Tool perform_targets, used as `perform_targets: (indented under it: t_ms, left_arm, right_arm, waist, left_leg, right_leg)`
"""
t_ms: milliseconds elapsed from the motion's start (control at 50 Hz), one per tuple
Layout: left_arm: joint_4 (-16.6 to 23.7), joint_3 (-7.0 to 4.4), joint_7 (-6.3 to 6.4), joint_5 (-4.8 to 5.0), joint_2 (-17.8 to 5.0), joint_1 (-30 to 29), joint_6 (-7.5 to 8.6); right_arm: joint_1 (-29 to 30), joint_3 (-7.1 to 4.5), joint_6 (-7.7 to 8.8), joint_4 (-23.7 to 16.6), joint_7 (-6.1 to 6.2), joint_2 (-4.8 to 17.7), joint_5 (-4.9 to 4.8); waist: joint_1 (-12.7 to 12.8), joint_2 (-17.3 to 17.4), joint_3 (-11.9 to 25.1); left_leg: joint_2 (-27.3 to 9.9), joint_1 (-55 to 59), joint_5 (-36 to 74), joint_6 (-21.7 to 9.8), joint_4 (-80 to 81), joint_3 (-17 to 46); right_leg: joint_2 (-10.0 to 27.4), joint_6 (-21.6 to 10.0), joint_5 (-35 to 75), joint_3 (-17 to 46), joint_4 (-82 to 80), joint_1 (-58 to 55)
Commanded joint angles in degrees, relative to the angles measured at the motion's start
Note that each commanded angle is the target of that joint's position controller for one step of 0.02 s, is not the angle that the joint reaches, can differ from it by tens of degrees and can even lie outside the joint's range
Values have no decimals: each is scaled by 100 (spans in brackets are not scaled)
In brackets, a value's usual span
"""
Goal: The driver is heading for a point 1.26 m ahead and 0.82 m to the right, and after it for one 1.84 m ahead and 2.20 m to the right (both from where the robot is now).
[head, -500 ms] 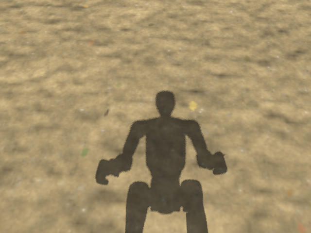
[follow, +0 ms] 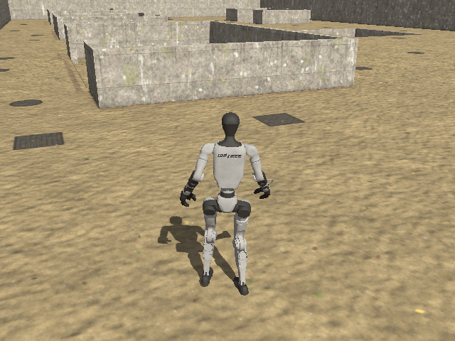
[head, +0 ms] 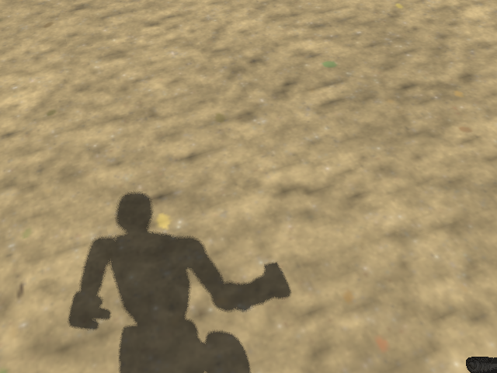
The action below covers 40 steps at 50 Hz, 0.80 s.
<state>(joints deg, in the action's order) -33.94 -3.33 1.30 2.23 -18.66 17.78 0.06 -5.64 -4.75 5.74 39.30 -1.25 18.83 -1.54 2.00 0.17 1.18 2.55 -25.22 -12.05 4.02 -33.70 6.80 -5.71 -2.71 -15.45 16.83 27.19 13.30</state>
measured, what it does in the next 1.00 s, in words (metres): walks ahead, turning right: left foot, then right foot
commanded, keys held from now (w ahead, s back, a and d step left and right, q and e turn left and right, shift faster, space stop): w+e+shift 0.84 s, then w+q+shift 0.16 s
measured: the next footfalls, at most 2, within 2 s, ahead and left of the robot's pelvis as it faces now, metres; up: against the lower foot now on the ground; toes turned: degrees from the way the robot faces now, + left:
left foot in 0.06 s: +0.11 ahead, +0.15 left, +0.00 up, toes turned -10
right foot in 0.56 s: +0.42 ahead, -0.22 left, +0.00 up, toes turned -36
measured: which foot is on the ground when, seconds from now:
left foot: up 0.00-0.04, down 0.06-0.56, up 0.58-0.98, down 1.00-1.00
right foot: down 0.00-0.06, up 0.08-0.54, down 0.56-1.00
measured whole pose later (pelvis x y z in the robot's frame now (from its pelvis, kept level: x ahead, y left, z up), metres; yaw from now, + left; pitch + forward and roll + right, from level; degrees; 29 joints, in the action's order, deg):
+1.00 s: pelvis +0.63 -0.30 -0.04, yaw -52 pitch +1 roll +0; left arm -44.8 -3.8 0.7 0.1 -17.2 24.8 3.2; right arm -1.1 -1.4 7.7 31.7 -1.0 16.9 -1.5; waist 5.1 1.9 -1.7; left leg -0.4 -31.5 2.9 -0.6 -28.1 0.2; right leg -5.7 -6.6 -30.6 14.6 24.8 -8.6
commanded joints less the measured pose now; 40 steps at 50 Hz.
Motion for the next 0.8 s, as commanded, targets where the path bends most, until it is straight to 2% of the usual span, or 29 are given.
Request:
perform_targets:
  t_ms: [20, 40, 60, 80, 100, 120, 140, 160, 180, 220, 320, 360, 420, 440, 480, 500, 520, 540, 560, 580, 600, 620, 640, 660, 680, 700, 720, 760, 800]
  left_arm:
    - [540, -212, -14, 31, -819, -565, 68]
    - [579, -144, -30, 26, -632, -637, 74]
    - [579, -48, -53, 11, -333, -626, 95]
    - [569, 114, -89, -86, 226, -391, 130]
    - [1015, 98, -111, 173, 25, -378, 226]
    - [900, -7, -103, 149, -462, -563, 210]
    - [811, -86, -113, 21, -655, -704, 173]
    - [702, -89, -125, -58, -580, -603, 142]
    - [732, -73, -168, -51, -477, -700, 128]
    - [725, -44, -210, -2, -330, -749, 115]
    - [684, -32, -257, 34, -193, -1027, 76]
    - [685, -12, -334, 29, -153, -1306, 94]
    - [752, 76, -529, 50, 17, -1853, 173]
    - [783, 99, -587, 59, 62, -1952, 206]
    - [776, 15, -622, 87, -119, -1853, 224]
    - [703, -81, -610, 120, -299, -1397, 198]
    - [497, -253, -592, 149, -638, -444, 150]
    - [108, -526, -530, 126, -1168, 952, 88]
    - [-254, -631, -395, 166, -1351, 1668, 2]
    - [-13, -610, -346, 35, -1753, 1006, 100]
    - [136, -486, -357, -69, -1223, 1175, 246]
    - [15, -426, -368, -163, -1011, 1199, 373]
    - [-40, -378, -402, -184, -911, 901, 472]
    - [8, -326, -389, -207, -760, 446, 520]
    - [84, -273, -348, -258, -646, 113, 527]
    - [79, -245, -313, -220, -559, -60, 513]
    - [33, -214, -265, -144, -486, -88, 504]
    - [-73, -176, -157, -71, -446, 5, 501]
    - [-231, -182, -63, -73, -472, 136, 458]
  right_arm:
    - [193, -153, 186, -493, 19, 536, -131]
    - [-205, -211, 197, -380, 43, 606, -147]
    - [-889, -289, 210, -228, 83, 750, -100]
    - [-1707, -322, 200, -178, 115, 994, 78]
    - [-1579, -361, 180, -189, 31, 1347, 274]
    - [-1118, -314, 153, -327, 38, 1084, 192]
    - [-1144, -223, 111, -320, 94, 798, 119]
    - [-1148, -157, 72, -337, 131, 677, 109]
    - [-1119, -109, 43, -272, 161, 583, 130]
    - [-1247, -50, 72, -148, 202, 505, 203]
    - [-1398, 42, 62, 150, 216, 328, 327]
    - [-1504, 46, 53, 255, 221, 381, 350]
    - [-1760, 16, -13, 439, 223, 584, 279]
    - [-1715, -1, -50, 464, 230, 719, 266]
    - [-1715, -72, -138, 490, 278, 1110, 266]
    - [-1659, -116, -208, 481, 310, 1302, 247]
    - [-1462, -159, -265, 400, 311, 1440, 231]
    - [-1220, -173, -245, 246, 291, 1440, 166]
    - [-1229, -38, -123, 196, 273, 932, 153]
    - [-1863, 283, 138, -329, 197, -52, 143]
    - [-1150, 262, 437, -578, 169, 503, 24]
    - [-427, 208, 526, -813, 184, 672, -153]
    - [-379, 242, 542, -793, 211, 549, -106]
    - [-557, 238, 484, -663, 214, 476, 24]
    - [-842, 211, 374, -550, 179, 471, 85]
    - [-909, 182, 269, -508, 158, 522, 133]
    - [-854, 170, 196, -508, 152, 529, 187]
    - [-212, 221, 148, -755, 156, 395, 335]
    - [531, 297, 183, -1004, 129, 105, 349]
  waist:
    - [-299, -986, -156]
    - [-502, -838, -57]
    - [-797, -537, 214]
    - [-961, 406, 920]
    - [-633, 1711, 604]
    - [-624, 1302, -1]
    - [-699, 945, -279]
    - [-627, 621, -282]
    - [-577, 590, -535]
    - [-558, 675, -602]
    - [-483, 532, -953]
    - [-547, 417, -1126]
    - [-698, 148, -1380]
    - [-638, 162, -1386]
    - [-342, 558, -965]
    - [24, 864, -628]
    - [587, 1056, -118]
    - [1223, 922, 556]
    - [1301, 52, 561]
    - [129, -1939, 1093]
    - [649, -1021, 1880]
    - [602, -456, 913]
    - [186, 401, 271]
    - [-159, 532, -30]
    - [-441, 330, -244]
    - [-550, 133, -429]
    - [-572, 91, -576]
    - [-378, 56, -885]
    - [-80, -150, -962]
  left_leg:
    - [-62, 1194, 235, -103, 488, -78]
    - [-197, 1972, 344, -205, 741, -136]
    - [-588, 3117, 134, -359, 855, 99]
    - [-1736, 4127, -1298, -696, 1046, 1373]
    - [-2693, 4015, -3567, -1252, 2023, 3779]
    - [-2726, 3574, -3685, -1247, 2116, 3554]
    - [-2447, 3322, -3130, -1084, 2026, 2759]
    - [-2156, 3047, -2572, -952, 2002, 2077]
    - [-1963, 2737, -2080, -917, 2095, 1519]
    - [-1756, 2426, -1442, -881, 2279, 744]
    - [-1540, 2219, -171, -900, 2532, -744]
    - [-1542, 2316, 235, -879, 2670, -1179]
    - [-1621, 2796, 1073, -750, 2752, -1715]
    - [-1629, 2882, 2119, -680, 2647, -1943]
    - [-1698, 3116, 5905, -633, 1972, -2224]
    - [-1814, 3306, 7440, -666, 1254, -2253]
    - [-1908, 3108, 8234, -757, 83, -2237]
    - [-1813, 2241, 7833, -787, -1484, -2074]
    - [-1100, 505, 3034, -553, -3579, -1937]
    - [59, -1883, -1886, -326, -5899, -1031]
    - [-102, -2230, -1360, -586, -5820, 249]
    - [-272, -2430, -970, -724, -5412, 216]
    - [-502, -2145, -686, -740, -4819, 220]
    - [-695, -1710, -537, -653, -4377, 265]
    - [-809, -1358, -404, -538, -4124, 317]
    - [-863, -1224, -371, -400, -3820, 251]
    - [-920, -1142, -337, -265, -3445, 144]
    - [-809, -887, 293, -53, -2459, -226]
    - [-539, -410, 1406, 57, -1245, -448]
  right_leg:
    - [1087, -775, -1742, 1661, -813, 1016]
    - [932, -613, -1857, 1521, -437, 1429]
    - [616, -346, -2160, 1106, 514, 2161]
    - [13, -67, -2196, 50, 2610, 2639]
    - [189, -29, -1637, -319, 3636, 4120]
    - [746, 93, -1098, -632, 4323, 4532]
    - [851, 125, -705, -809, 4674, 4634]
    - [999, 139, -421, -908, 4884, 4429]
    - [1144, 162, -175, -977, 4945, 4429]
    - [1284, 206, 334, -1112, 5214, 4283]
    - [1263, 369, 1278, -1220, 4769, 4317]
    - [1250, 304, 1578, -1512, 4173, 4216]
    - [1221, 6, 1683, -1993, 2918, 3957]
    - [1104, -141, 1588, -2235, 2446, 3601]
    - [545, -387, 1209, -2846, 2092, 2455]
    - [313, -499, 832, -2948, 2124, 1903]
    - [121, -668, 486, -2923, 2121, 767]
    - [14, -951, 588, -2583, 1636, -1219]
    - [316, -1123, 678, -1669, 1124, -2948]
    - [1705, -2345, -1096, 1946, 198, -4258]
    - [2056, -2341, -2584, 3457, -994, -4184]
    - [2035, -1975, -2432, 3292, -1441, -3335]
    - [1904, -1815, -1879, 2823, -1500, -2260]
    - [1629, -1741, -1259, 2196, -1411, -1391]
    - [1295, -1711, -948, 1687, -1473, -723]
    - [1110, -1706, -709, 1382, -1576, -285]
    - [992, -1675, -440, 1064, -1636, 56]
    - [655, -1551, 280, 432, -1723, 817]
    - [342, -1310, 696, 69, -1535, 1294]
